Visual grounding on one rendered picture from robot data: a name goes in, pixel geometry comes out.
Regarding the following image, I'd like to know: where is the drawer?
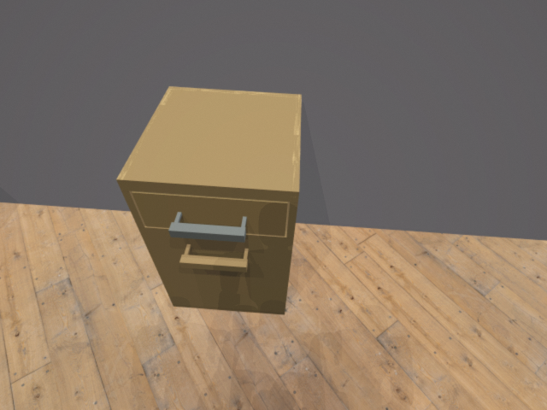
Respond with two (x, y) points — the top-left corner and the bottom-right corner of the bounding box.
(132, 191), (288, 236)

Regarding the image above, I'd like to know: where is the cabinet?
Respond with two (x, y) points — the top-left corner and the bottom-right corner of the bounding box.
(116, 86), (302, 315)

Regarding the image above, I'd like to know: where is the handle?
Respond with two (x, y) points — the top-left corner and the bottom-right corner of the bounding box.
(179, 255), (248, 272)
(168, 212), (247, 243)

